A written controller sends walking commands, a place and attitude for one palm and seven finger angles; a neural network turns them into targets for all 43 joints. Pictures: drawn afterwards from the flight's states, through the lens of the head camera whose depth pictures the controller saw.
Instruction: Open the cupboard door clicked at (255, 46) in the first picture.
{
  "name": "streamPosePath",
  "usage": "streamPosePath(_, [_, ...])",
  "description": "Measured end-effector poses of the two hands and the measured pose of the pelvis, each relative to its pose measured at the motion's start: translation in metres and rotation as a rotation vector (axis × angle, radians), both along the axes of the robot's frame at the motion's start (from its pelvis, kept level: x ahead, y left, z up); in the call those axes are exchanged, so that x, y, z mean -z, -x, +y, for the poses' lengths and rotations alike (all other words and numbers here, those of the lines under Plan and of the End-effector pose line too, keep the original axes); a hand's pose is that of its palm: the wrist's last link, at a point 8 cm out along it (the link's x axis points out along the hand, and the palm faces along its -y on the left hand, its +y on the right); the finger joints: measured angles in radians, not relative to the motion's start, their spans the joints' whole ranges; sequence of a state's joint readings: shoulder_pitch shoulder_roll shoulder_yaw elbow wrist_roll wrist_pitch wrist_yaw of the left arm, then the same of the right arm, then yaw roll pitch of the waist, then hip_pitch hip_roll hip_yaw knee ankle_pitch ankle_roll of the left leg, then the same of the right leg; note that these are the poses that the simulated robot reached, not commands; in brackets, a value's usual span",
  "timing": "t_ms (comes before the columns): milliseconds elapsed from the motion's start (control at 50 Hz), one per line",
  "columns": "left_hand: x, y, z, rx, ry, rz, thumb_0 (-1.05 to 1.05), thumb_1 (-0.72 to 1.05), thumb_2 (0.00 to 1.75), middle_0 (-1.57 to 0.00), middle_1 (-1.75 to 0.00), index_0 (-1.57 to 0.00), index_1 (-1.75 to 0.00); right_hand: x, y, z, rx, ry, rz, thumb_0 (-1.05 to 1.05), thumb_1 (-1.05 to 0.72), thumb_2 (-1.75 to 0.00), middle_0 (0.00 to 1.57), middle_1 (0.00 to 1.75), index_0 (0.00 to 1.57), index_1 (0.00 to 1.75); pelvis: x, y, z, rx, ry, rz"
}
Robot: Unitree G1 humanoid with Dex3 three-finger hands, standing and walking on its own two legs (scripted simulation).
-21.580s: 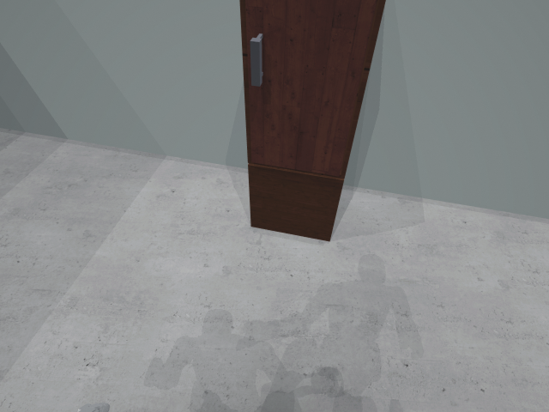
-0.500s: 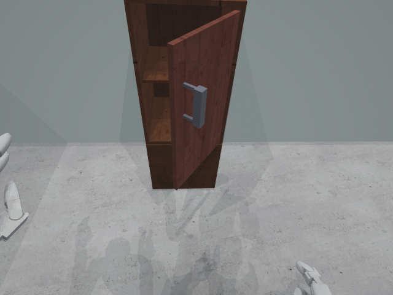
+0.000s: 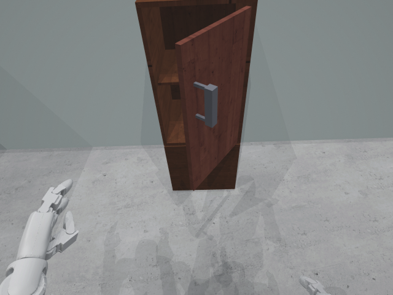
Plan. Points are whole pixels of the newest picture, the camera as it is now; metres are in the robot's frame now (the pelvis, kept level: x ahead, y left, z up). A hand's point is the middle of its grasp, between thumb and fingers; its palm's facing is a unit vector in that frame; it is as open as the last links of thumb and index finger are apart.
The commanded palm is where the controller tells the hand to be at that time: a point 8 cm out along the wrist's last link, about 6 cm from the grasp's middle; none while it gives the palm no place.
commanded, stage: let the arm hang, fingers relaxed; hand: left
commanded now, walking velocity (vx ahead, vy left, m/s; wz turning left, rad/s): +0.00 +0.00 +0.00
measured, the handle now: (204, 104) +0.60 +0.02 +0.08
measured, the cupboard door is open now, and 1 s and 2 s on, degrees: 52 52 52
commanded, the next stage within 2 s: look to check the result in 1.00 s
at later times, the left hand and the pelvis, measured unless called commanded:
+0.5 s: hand out of the picture -0.05 +0.19 -0.16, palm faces +0.03 -0.97 -0.23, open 7.3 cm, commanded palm none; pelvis +0.00 +0.01 +0.01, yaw +1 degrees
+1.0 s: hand out of the picture -0.02 +0.16 -0.16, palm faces +0.03 -0.99 -0.15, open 7.3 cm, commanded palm none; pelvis +0.00 +0.01 +0.01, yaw +0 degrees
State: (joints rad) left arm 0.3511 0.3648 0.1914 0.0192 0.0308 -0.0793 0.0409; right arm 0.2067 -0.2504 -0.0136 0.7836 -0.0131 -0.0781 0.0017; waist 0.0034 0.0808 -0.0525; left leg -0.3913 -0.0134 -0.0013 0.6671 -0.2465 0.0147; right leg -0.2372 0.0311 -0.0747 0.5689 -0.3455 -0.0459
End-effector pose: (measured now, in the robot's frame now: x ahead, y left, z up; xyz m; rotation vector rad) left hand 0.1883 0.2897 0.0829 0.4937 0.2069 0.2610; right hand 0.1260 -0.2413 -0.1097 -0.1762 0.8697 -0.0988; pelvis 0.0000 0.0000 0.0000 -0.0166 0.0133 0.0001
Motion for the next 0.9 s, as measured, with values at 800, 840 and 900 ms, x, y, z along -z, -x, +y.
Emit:
streamPosePath(800, [0.217,0.213,-0.078,-0.256,0.463,1.172,0.0,0.91,0.9,-0.2,-0.3,-0.2,-0.3,0.028,0.151,0.044,0.128,-0.05,0.562,0.01,-0.92,-0.9,0.2,0.3,0.2,0.3,-0.014,0.004,0.01,0.003,-0.015,-0.05])
streamPosePath(840, [0.218,0.209,-0.081,-0.247,0.469,1.163,0.0,0.91,0.9,-0.2,-0.3,-0.2,-0.3,0.028,0.154,0.045,0.134,-0.05,0.566,0.01,-0.92,-0.9,0.2,0.3,0.2,0.3,-0.014,0.004,0.01,0.004,-0.015,-0.049])
streamPosePath(900, [0.219,0.208,-0.081,-0.246,0.467,1.163,0.01,0.91,0.9,-0.2,-0.3,-0.2,-0.3,0.027,0.159,0.046,0.141,-0.05,0.573,0.01,-0.91,-0.9,0.2,0.3,0.2,0.3,-0.014,0.004,0.009,0.003,-0.015,-0.048])
